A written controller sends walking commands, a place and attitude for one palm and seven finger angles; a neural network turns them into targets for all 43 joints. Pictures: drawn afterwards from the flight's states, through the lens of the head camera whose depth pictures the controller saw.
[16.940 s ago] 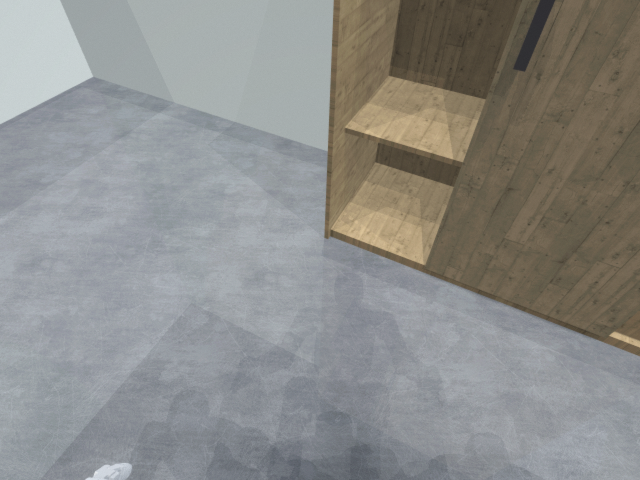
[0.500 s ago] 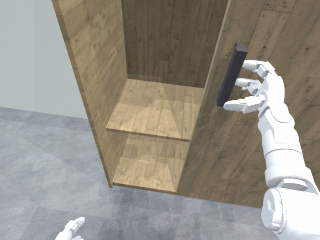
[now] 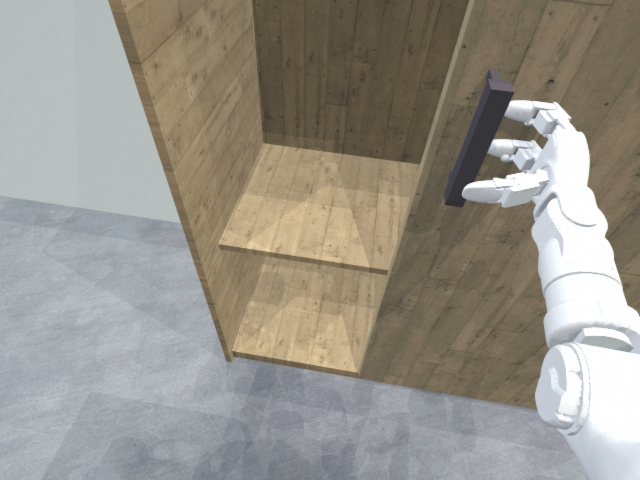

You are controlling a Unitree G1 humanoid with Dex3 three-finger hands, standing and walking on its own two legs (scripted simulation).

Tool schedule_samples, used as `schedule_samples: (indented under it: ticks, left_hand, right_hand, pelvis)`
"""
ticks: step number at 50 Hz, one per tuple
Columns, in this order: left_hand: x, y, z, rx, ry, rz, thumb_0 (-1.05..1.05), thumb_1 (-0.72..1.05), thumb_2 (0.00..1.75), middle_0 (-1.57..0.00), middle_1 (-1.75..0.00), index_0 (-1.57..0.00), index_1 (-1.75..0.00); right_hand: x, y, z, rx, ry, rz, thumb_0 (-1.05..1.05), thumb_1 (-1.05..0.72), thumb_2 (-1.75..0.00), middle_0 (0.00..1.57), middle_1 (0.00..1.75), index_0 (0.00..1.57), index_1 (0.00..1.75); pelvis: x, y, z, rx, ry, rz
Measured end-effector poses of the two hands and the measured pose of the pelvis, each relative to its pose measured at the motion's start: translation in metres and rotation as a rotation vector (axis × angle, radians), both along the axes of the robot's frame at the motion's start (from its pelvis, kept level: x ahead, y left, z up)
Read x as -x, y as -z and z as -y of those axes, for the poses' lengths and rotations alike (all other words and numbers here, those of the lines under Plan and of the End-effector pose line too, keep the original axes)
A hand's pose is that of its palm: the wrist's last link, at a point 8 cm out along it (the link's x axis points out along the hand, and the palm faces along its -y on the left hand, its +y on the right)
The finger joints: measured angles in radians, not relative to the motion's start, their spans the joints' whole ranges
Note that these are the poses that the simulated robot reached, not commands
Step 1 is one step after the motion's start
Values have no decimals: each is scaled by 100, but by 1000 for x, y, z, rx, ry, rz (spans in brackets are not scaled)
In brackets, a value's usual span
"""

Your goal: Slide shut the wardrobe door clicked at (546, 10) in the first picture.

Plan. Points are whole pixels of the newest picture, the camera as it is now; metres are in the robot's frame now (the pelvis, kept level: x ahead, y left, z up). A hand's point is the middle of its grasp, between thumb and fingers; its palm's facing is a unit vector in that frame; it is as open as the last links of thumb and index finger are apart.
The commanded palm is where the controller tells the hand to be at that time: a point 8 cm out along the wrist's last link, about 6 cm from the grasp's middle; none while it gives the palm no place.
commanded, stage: slide the fingers in behind the handle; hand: right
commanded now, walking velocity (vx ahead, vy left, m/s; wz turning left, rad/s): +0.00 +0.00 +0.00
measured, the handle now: (472, 141) +0.52 -0.12 +0.19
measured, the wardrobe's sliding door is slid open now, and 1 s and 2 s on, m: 0.41 0.41 0.41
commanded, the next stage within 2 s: move the hooked fingers beside the handle in 0.42 s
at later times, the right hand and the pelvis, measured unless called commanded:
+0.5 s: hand (486, 162) +0.47 -0.13 +0.19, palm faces +0.05 +1.00 +0.01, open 13.9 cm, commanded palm +0.44 -0.19 +0.19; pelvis +0.00 +0.00 +0.00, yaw +0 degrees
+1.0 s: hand (500, 166) +0.46 -0.15 +0.19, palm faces +0.06 +1.00 +0.00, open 14.0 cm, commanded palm +0.44 -0.20 +0.19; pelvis +0.01 +0.00 +0.00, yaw +0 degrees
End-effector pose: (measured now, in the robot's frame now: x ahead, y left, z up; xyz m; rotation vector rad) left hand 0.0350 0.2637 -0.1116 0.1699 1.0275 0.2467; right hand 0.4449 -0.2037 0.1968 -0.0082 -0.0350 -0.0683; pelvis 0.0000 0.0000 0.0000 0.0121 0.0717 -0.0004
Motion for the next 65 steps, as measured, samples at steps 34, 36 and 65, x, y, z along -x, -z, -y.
schedule_samples:
  ticks: [34,36,65]
  left_hand:
    - [-24,-4,9,21,9,83,1,91,90,-20,-30,-20,-30]
    - [-26,-5,8,21,6,83,1,91,90,-20,-30,-20,-30]
    - [-44,-7,4,18,11,91,1,91,90,-20,-30,-20,-30]
  right_hand:
    - [1,7,-16,-16,-12,4,-1,51,-30,33,122,31,121]
    - [2,6,-14,-15,-7,6,-1,51,-30,33,122,31,121]
    - [8,7,3,-10,-2,-6,-1,50,-30,31,120,30,120]
  pelvis:
    - [-2,1,1,2,-17,3]
    - [-3,0,0,2,-17,5]
    - [-12,-2,-3,6,-14,12]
